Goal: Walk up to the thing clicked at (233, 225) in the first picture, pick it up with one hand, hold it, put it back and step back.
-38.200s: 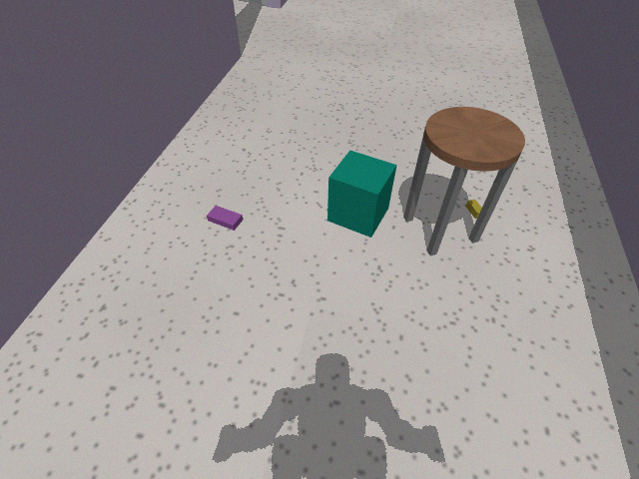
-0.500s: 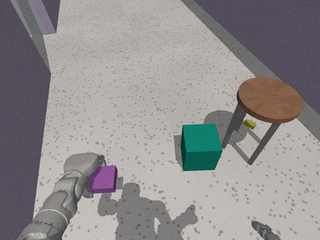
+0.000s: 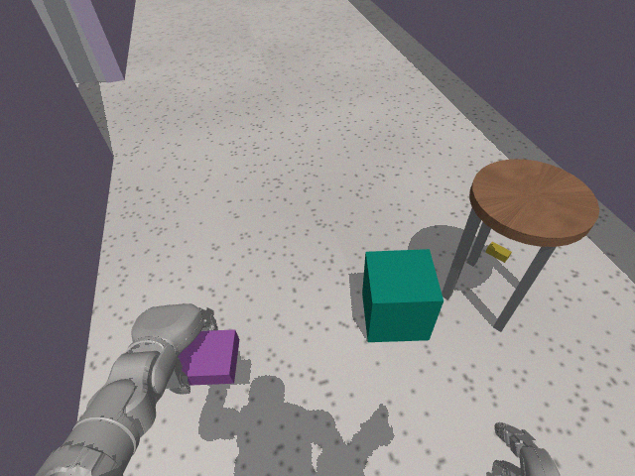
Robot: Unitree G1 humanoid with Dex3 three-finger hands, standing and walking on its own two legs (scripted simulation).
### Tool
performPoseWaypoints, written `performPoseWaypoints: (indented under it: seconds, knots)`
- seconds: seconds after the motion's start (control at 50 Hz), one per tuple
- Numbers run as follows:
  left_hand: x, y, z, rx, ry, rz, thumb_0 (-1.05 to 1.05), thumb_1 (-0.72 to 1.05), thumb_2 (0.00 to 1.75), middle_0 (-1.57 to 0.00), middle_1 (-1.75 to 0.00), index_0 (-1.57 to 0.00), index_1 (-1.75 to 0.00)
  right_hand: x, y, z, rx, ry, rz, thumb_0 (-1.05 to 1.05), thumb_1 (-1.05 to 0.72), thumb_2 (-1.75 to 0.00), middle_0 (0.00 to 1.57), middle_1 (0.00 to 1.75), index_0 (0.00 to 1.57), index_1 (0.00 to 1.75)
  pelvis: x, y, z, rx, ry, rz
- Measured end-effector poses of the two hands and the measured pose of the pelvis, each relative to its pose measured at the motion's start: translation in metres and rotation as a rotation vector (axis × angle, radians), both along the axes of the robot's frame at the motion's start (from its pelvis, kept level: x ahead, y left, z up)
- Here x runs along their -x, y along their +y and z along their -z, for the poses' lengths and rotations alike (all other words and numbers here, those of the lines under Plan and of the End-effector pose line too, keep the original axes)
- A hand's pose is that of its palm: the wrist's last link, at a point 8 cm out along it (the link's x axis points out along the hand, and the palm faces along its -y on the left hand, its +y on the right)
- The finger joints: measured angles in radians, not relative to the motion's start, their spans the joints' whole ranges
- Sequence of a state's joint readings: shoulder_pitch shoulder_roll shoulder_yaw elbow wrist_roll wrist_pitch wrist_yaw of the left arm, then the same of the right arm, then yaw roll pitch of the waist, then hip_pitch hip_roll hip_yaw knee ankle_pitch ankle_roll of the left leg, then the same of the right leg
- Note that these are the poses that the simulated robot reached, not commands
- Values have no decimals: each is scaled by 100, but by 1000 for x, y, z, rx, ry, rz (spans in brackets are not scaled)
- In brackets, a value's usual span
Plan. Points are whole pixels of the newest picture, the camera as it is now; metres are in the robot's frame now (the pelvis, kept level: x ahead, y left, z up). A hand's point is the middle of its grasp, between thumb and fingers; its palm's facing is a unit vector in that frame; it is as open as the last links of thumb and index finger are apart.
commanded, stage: hold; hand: left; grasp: from above
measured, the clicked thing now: (189, 357) +0.30 +0.22 -0.08
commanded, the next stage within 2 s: crouch in 0.78 s
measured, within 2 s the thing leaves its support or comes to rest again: neither
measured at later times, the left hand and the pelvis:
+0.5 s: hand (177, 356) +0.29 +0.22 -0.03, palm faces -0.46 -0.06 -0.89, open 9.6 cm; pelvis +0.00 +0.00 +0.00, yaw +0 degrees
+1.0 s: hand (177, 345) +0.30 +0.22 -0.03, palm faces -0.45 -0.06 -0.89, open 9.6 cm; pelvis +0.01 +0.00 +0.01, yaw +0 degrees
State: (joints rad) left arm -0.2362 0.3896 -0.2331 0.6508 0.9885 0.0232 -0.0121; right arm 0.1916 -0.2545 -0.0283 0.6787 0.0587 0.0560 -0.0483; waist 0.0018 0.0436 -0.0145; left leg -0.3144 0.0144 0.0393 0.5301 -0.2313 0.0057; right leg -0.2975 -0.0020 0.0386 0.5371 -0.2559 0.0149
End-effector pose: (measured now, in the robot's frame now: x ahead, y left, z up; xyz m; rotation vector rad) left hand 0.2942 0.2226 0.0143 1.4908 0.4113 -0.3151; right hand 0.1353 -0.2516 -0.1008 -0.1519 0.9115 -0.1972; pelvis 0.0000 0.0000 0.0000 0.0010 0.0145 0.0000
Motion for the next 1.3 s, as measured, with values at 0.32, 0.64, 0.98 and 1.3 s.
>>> performPoseWaypoints:
  seconds: [0.32, 0.64, 0.98, 1.3]
  knots:
    - [-1, 0, -13, 3, -12, 0, -1, 14, 35, -66, -48, -70, -44, -5, 6, -1, -13, -18, -9, 1, -90, -89, 20, 30, 20, 30, 2, 0, -2, -2, -12, 1]
    - [-7, 1, -13, -1, -12, 4, -1, 13, 36, -67, -48, -72, -43, -18, 7, -3, -8, -9, -12, 1, -89, -89, 20, 30, 20, 30, -7, 0, -4, -2, -7, 0]
    - [-16, 3, -9, 4, 7, 8, -1, 14, 32, -68, -47, -73, -42, -19, 4, -5, -2, 8, 8, 1, -89, -89, 20, 30, 20, 30, -15, 1, -5, -1, -3, -1]
    - [-15, 9, 71, -42, 32, 32, -1, 11, 34, -70, -45, -75, -40, 12, -8, 23, 54, 134, -11, 0, -88, -89, 20, 30, 20, 30, 0, 1, 21, 12, 139, -22]
